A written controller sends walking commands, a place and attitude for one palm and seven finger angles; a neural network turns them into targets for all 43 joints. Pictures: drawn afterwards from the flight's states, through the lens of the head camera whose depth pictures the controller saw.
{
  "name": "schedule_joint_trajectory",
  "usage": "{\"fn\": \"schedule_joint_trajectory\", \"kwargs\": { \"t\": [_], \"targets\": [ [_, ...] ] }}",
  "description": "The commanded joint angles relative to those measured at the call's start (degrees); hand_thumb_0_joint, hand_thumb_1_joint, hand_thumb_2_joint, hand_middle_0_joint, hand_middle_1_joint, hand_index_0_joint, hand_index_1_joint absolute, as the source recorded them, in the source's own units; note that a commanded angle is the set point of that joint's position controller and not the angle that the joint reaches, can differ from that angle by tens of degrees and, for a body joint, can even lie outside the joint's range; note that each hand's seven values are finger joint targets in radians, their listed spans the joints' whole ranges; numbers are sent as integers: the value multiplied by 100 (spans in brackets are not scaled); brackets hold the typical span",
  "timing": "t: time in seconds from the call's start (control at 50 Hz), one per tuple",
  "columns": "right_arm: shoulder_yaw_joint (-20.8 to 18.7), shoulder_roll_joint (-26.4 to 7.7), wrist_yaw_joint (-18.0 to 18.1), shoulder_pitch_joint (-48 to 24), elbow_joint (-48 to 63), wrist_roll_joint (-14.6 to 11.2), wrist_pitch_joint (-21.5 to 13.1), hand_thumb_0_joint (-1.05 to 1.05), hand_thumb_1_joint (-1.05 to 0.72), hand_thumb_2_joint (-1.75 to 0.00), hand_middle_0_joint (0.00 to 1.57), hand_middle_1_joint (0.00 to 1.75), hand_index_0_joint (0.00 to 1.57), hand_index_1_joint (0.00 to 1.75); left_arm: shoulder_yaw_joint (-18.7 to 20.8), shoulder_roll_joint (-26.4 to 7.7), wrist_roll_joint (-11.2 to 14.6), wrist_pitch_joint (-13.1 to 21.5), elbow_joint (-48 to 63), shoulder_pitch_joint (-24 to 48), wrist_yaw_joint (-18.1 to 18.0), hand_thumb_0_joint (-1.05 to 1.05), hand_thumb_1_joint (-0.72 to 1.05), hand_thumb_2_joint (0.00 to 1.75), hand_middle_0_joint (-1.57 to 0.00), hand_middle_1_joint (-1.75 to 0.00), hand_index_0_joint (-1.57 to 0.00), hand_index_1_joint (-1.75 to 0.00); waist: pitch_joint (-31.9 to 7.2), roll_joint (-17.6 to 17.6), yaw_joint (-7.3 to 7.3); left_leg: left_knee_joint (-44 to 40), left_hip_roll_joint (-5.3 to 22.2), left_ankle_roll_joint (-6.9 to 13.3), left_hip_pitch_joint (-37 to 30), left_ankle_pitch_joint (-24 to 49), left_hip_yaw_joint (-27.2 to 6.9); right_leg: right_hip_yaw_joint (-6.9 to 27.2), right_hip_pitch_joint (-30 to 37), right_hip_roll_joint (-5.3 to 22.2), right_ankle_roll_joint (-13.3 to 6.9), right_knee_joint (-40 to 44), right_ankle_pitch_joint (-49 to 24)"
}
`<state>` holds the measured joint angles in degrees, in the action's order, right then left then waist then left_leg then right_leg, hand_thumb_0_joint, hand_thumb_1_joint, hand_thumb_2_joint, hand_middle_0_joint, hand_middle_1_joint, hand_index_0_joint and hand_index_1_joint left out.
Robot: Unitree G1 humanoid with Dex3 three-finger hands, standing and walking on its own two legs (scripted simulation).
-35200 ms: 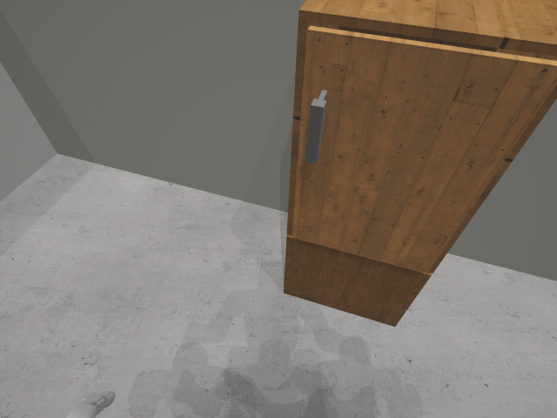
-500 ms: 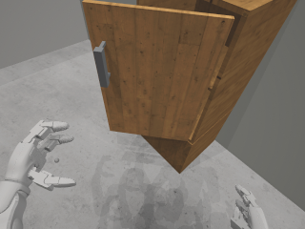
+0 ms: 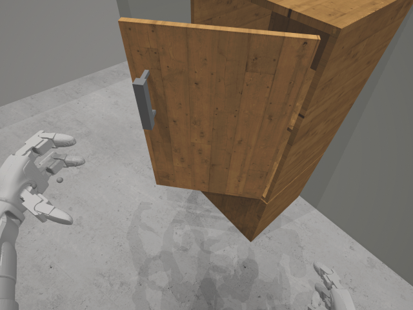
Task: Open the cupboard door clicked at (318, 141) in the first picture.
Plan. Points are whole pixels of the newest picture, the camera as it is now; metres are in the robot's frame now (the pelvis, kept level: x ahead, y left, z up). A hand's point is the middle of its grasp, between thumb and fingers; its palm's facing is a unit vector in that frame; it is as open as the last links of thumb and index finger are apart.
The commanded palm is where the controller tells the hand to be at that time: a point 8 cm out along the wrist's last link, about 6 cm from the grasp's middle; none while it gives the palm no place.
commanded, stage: raise the hand with hooked fingers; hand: left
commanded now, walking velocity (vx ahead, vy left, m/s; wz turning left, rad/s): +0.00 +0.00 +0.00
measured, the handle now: (147, 100) +0.55 +0.19 +0.09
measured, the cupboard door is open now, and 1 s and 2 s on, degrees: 40 40 40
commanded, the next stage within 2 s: move the hooked fingers beside the handle in 0.44 s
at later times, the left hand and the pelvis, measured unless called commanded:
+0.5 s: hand (74, 184) +0.29 +0.25 +0.11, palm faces -0.02 -1.00 -0.04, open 14.0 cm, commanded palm +0.26 +0.30 +0.11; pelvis +0.00 -0.02 +0.00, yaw +0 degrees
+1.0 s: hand (89, 155) +0.35 +0.25 +0.11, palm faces -0.05 -1.00 -0.02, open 14.0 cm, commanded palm +0.33 +0.31 +0.11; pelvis -0.01 -0.03 +0.00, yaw -1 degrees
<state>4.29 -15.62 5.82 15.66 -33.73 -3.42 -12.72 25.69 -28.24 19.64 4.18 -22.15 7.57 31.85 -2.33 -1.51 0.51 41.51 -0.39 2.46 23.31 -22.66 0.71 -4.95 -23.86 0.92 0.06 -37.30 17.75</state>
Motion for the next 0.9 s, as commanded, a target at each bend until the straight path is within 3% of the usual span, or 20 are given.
{"fn": "schedule_joint_trajectory", "kwargs": {
  "t": [0.0,0.04,0.12,0.18,0.24,0.28,0.34,0.4,0.52,0.6,0.66,0.68,0.7,0.74,0.78,0.86,0.88],
  "targets": [
    [-427,-869,14,-300,969,2,-306,0,-90,-90,20,30,20,30,386,-1273,199,289,1194,992,128,0,-50,30,-30,-120,-30,-120,-1489,-320,78,-726,65,-211,-760,2513,-425,81,667,-175,-212,274,-1578],
    [-458,-874,-31,-270,1001,30,-311,0,-90,-90,20,30,20,30,542,-1379,231,407,1358,873,66,0,-50,30,-30,-120,-30,-120,-1628,-317,113,-698,69,-219,-823,2587,-400,96,641,-187,-195,258,-1630],
    [-465,-868,-49,-254,951,44,-277,0,-90,-90,20,30,20,30,746,-1467,280,596,1340,932,-79,0,-50,30,-30,-120,-30,-120,-1408,-261,111,-758,63,-218,-679,2408,-336,112,661,-197,-205,287,-1633],
    [-462,-876,-16,-262,910,34,-248,0,-90,-90,20,30,20,30,698,-1492,178,586,1257,1107,-170,0,-50,30,-30,-120,-30,-120,-1191,-454,83,-806,52,-193,-566,2037,-288,144,602,-174,-225,339,-1364],
    [-461,-840,19,-270,923,21,-256,0,-90,-90,20,30,20,30,472,-1349,83,613,1449,1250,-178,0,-50,30,-30,-120,-30,-120,-1335,-729,12,-826,36,-153,-721,1977,-270,171,598,-147,-206,387,-1322],
    [-465,-842,42,-262,905,27,-262,0,-90,-90,20,30,20,30,436,-1355,88,648,1517,1247,-168,0,-50,30,-30,-120,-30,-120,-1342,-471,-22,-802,49,-117,-735,1967,-265,196,688,-153,-203,423,-1384],
    [-455,-840,72,-298,888,21,-284,0,-90,-90,20,30,20,30,493,-1352,140,707,1463,1208,-122,0,-50,30,-30,-120,-30,-120,-1392,-433,-19,-820,35,-111,-717,1876,-275,198,715,-158,-183,437,-1363],
    [-442,-843,93,-327,838,1,-261,0,-90,-90,20,30,20,30,547,-1305,218,639,1005,1085,-69,0,-50,30,-30,-120,-30,-120,-1097,-117,-30,-834,16,-96,-501,1628,-232,231,673,-147,-163,504,-1249],
    [-430,-822,98,-395,883,-15,-271,0,-90,-90,20,30,20,30,400,-1264,161,612,978,1251,-40,0,-50,30,-30,-120,-30,-120,-1147,-310,-11,-827,-11,-82,-475,1492,-196,304,682,-100,-156,526,-1110],
    [-426,-874,159,-283,733,-7,-220,0,-90,-90,20,30,20,30,555,-1650,86,766,743,2068,-86,0,-50,30,-30,-120,-30,-120,-1113,-169,-164,-764,1,-72,-351,1307,-181,379,608,-105,-128,551,-923],
    [-414,-870,194,-257,669,-11,-232,0,-90,-90,20,30,20,30,472,-1620,45,887,407,2410,-67,0,-50,30,-30,-120,-30,-120,-1179,-356,-188,-745,-16,-80,-342,1189,-191,399,543,-76,-136,534,-778],
    [-405,-892,200,-225,629,-6,-200,0,-90,-90,20,30,20,30,411,-1678,20,883,236,2635,-52,0,-50,30,-30,-120,-30,-120,-1089,-220,-248,-712,3,-71,-272,1110,-178,445,503,-73,-130,555,-701],
    [-403,-903,207,-199,584,-7,-191,0,-90,-90,20,30,20,30,423,-1746,-20,886,46,2826,-32,0,-50,30,-30,-120,-30,-120,-1113,-357,-261,-710,-8,-72,-202,1052,-175,478,491,-54,-127,561,-633],
    [-414,-935,208,-118,545,-19,-169,0,-90,-90,20,30,20,30,375,-1783,-69,875,-326,2974,36,0,-50,30,-30,-120,-30,-120,-1166,-285,-290,-671,-12,-65,-139,1098,-167,476,486,-42,-122,521,-705],
    [-424,-980,186,-40,549,-11,-124,0,-90,-90,20,30,20,30,449,-1943,-82,855,-629,2987,109,0,-50,30,-30,-120,-30,-120,-1346,-163,-249,-595,-14,-62,-64,1214,-151,522,596,-36,-130,460,-869],
    [-446,-1000,115,52,601,10,-79,0,-90,-90,20,30,20,30,589,-2128,-100,952,-798,3126,176,0,-50,30,-30,-120,-30,-120,-1738,-392,-161,-535,-39,-70,-31,1531,-142,506,763,-31,-150,303,-1312],
    [-463,-1026,94,117,606,25,-41,0,-90,-90,20,30,20,30,728,-2284,-84,970,-886,3069,184,0,-50,30,-30,-120,-30,-120,-1768,-198,-126,-505,-20,-64,1,1633,-152,493,832,-53,-164,258,-1434]
  ]
}}
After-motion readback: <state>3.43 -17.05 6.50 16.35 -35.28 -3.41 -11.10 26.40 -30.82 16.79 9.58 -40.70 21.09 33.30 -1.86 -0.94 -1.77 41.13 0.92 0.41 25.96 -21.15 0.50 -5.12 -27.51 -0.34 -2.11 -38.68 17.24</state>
